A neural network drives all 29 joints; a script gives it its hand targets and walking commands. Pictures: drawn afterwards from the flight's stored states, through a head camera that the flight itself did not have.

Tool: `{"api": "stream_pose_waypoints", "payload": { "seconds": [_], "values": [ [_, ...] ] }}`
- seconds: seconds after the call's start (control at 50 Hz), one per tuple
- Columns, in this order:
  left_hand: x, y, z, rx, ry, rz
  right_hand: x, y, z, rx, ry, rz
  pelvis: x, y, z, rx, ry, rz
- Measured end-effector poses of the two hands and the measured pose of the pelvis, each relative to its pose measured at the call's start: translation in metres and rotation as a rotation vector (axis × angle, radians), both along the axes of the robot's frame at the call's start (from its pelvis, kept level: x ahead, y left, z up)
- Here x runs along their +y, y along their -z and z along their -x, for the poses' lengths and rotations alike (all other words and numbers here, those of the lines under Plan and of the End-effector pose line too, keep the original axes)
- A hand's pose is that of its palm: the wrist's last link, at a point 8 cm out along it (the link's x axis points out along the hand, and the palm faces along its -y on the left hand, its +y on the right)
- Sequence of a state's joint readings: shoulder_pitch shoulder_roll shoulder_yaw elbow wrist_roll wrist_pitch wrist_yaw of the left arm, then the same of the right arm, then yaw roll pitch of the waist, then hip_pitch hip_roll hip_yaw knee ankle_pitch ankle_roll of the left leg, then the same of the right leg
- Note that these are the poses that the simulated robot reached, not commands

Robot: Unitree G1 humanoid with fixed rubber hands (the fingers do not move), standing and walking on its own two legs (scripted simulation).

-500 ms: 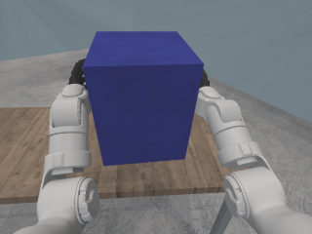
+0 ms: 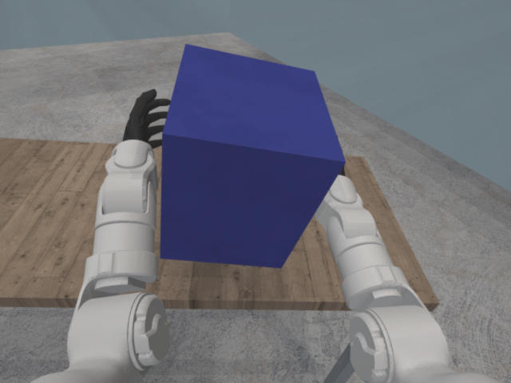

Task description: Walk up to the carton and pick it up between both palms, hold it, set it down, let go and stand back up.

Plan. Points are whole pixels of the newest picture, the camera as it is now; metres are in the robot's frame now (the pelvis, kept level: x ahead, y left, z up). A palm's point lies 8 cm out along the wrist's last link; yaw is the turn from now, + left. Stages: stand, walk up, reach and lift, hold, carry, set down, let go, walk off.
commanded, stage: set down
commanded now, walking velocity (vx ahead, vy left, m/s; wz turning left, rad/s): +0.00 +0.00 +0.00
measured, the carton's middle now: (237, 164) +0.41 +0.01 +0.18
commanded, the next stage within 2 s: none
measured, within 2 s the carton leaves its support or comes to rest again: neither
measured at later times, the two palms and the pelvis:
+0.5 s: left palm (145, 149) +0.42 +0.15 +0.20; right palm (326, 177) +0.40 -0.14 +0.16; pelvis +0.01 +0.01 +0.00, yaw -1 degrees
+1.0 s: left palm (156, 163) +0.44 +0.14 +0.16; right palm (326, 186) +0.41 -0.15 +0.14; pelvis +0.01 +0.00 +0.00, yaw -2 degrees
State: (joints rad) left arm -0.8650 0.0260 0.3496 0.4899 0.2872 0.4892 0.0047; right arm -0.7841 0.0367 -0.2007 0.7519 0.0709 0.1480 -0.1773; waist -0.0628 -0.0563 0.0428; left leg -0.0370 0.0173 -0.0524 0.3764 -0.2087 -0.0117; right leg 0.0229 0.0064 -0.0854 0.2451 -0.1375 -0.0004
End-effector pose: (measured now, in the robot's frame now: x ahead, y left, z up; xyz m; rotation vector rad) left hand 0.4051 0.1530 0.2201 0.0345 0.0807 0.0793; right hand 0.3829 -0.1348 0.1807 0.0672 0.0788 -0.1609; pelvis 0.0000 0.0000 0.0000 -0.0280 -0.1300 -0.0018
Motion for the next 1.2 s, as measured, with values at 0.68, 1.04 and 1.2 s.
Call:
{"api": "stream_pose_waypoints", "payload": {
  "seconds": [0.68, 1.04, 1.2],
  "values": [
    [-0.005, 0.04, -0.02, 0.062, 0.001, 0.006, -0.004, 0.034, -0.016, 0.055, 0.011, 0.013, 0.007, 0.0, -0.012, 0.039, 0.012, 0.003],
    [-0.013, 0.061, -0.033, 0.103, 0.007, 0.017, -0.013, 0.046, -0.026, 0.091, 0.018, 0.025, 0.003, -0.001, -0.013, 0.111, 0.029, -0.007],
    [-0.01, 0.071, -0.038, 0.109, 0.002, 0.019, -0.011, 0.056, -0.033, 0.097, 0.012, 0.024, 0.003, -0.002, -0.018, 0.141, 0.026, -0.008]
  ]
}}
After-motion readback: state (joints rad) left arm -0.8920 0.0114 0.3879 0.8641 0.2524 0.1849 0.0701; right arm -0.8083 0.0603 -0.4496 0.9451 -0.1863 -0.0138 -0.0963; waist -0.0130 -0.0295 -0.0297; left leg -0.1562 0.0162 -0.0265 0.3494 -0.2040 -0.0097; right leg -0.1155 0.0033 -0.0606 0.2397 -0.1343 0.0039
